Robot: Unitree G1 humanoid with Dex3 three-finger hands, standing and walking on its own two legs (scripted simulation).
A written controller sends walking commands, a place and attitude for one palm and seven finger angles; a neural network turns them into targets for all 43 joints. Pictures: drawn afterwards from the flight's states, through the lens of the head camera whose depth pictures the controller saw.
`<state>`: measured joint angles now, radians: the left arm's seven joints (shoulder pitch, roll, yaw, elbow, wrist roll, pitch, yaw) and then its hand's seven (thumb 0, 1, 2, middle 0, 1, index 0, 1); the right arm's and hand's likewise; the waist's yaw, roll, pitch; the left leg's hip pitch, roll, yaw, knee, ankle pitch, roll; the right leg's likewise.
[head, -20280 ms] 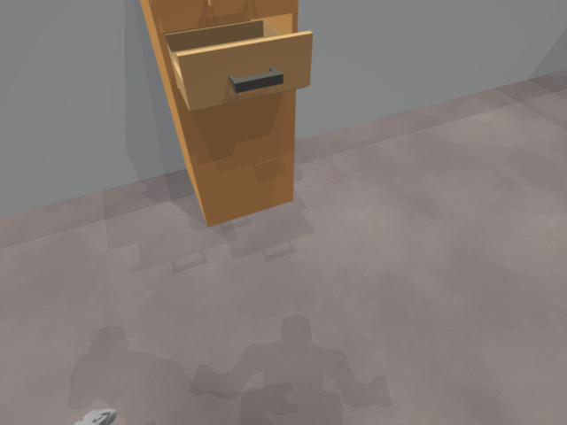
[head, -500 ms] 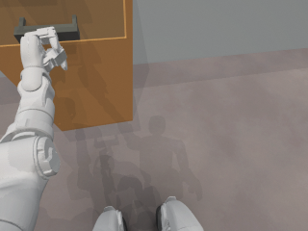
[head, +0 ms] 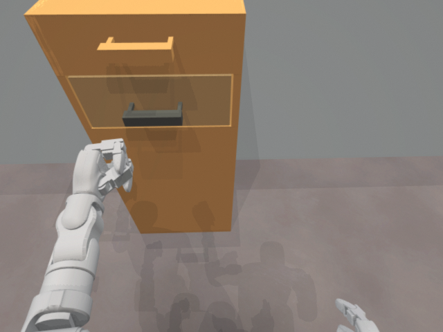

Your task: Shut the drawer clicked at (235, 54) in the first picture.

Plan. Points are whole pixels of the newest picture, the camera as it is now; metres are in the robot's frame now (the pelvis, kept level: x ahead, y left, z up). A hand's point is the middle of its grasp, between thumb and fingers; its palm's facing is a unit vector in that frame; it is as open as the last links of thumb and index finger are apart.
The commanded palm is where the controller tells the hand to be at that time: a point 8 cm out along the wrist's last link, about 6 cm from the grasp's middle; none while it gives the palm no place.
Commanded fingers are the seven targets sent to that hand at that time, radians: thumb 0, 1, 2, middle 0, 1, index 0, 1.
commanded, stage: draw the hand back to the body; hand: left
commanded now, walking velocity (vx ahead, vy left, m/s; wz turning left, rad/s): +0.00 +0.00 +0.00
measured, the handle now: (154, 111) +0.61 +0.19 +0.03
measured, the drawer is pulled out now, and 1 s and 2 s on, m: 0.00 0.00 0.00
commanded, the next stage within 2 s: step back with the hand held close in 0.88 s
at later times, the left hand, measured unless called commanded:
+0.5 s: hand (53, 237) +0.22 +0.22 +0.16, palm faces +0.33 -0.90 -0.29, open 3.2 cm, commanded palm +0.17 +0.26 +0.18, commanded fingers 0.00 0.90 0.90 -1.40 -1.60 -1.40 -1.60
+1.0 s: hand (2, 283) +0.16 +0.24 +0.18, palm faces +0.44 -0.82 -0.37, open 3.2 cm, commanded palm +0.11 +0.27 +0.20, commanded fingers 0.00 0.90 0.90 -1.40 -1.60 -1.40 -1.60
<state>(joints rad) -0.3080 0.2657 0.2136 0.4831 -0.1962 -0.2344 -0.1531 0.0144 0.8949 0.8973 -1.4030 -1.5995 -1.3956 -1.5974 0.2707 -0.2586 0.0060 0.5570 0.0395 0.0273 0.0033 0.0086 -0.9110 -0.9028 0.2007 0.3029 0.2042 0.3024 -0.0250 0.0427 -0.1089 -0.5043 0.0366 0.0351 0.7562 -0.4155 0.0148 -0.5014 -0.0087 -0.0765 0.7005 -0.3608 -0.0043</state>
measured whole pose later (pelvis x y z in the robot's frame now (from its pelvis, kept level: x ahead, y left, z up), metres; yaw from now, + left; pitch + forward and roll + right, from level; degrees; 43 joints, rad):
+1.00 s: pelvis -0.02 -0.01 +0.03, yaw +1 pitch -6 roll -1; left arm 0.49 0.30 0.27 -0.41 -0.03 -0.11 0.12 0.01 0.89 0.90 -1.41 -1.60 -1.40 -1.60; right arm 0.20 -0.22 0.02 0.64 -0.01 -0.14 -0.08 0.01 -0.91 -0.90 0.20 0.30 0.21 0.30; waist 0.08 0.07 0.04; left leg -0.06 0.02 0.04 0.40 -0.24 0.01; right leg -0.05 0.00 -0.08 0.35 -0.19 -0.01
